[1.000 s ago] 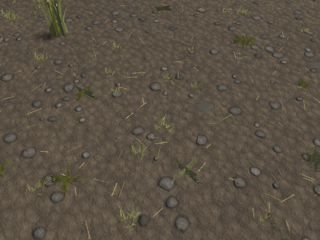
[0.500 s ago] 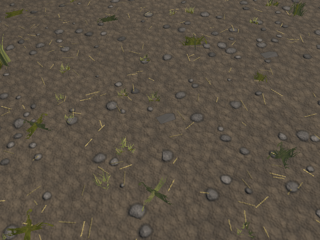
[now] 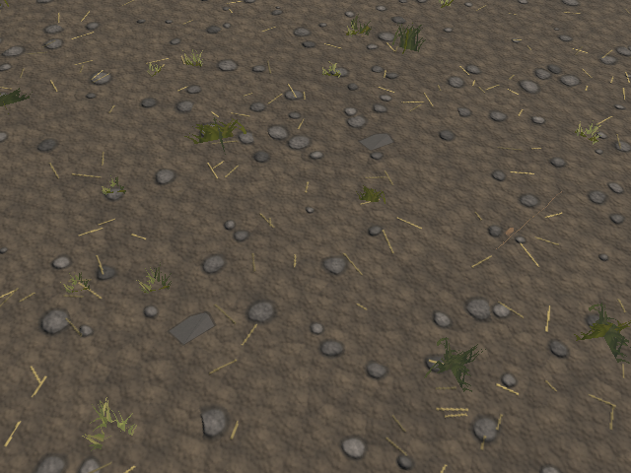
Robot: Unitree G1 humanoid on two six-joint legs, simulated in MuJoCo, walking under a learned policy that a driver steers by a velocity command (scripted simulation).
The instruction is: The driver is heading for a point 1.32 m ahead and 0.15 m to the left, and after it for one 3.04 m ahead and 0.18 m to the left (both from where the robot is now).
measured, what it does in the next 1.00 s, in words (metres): walks ahead: right foot, then left foot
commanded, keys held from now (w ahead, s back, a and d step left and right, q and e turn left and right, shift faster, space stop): w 1.00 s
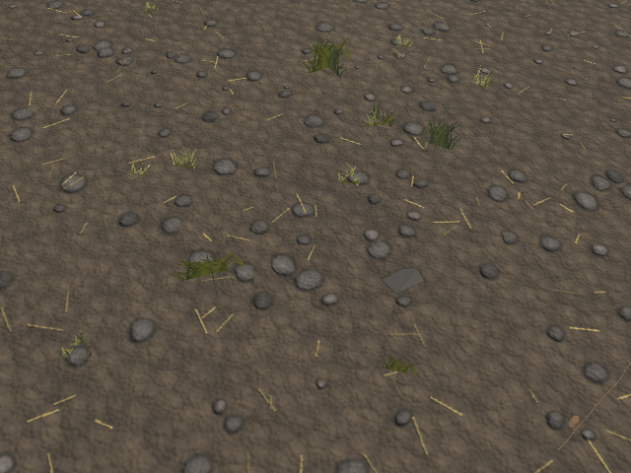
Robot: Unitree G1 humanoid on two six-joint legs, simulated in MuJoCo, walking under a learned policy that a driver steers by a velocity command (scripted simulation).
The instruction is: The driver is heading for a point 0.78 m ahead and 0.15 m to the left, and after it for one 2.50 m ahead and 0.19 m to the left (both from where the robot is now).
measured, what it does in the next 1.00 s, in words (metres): walks ahead, turning left: right foot, then left foot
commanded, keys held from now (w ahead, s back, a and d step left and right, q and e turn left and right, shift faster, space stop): w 0.30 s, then w+q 0.70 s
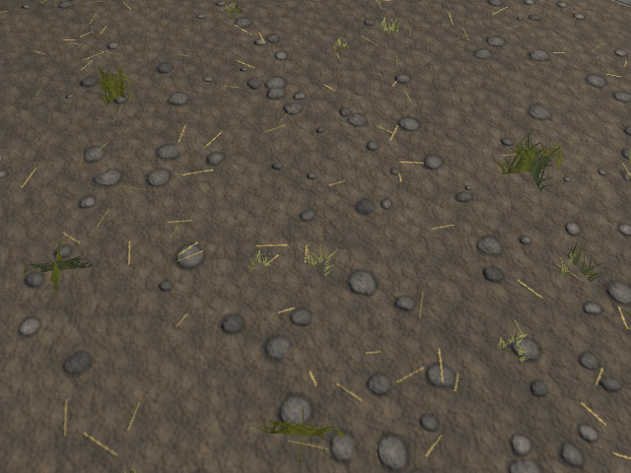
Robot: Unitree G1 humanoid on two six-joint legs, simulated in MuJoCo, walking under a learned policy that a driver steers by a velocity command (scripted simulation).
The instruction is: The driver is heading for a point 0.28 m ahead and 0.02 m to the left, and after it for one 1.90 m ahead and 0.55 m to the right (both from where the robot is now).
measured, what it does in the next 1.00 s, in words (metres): walks ahead, turning right: right foot, then left foot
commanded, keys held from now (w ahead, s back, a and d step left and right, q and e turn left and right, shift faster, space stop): w+q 0.06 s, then w+e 0.94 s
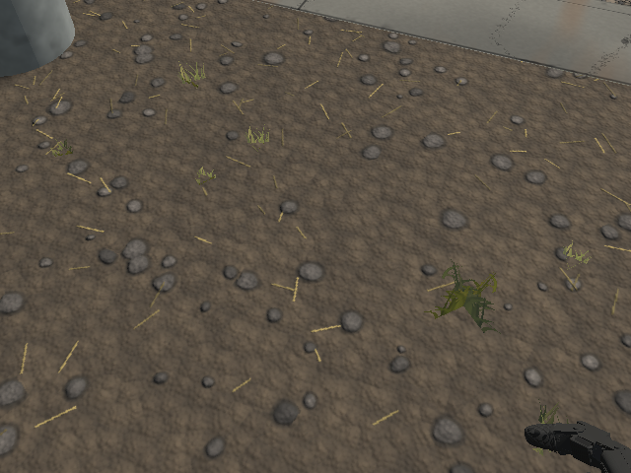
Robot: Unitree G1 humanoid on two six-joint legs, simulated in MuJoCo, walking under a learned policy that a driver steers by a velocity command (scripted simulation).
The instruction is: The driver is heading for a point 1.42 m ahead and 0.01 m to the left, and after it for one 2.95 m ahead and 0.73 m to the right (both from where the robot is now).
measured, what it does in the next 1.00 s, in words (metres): walks ahead: right foot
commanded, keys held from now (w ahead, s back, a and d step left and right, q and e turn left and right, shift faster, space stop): w+e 0.06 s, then w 0.94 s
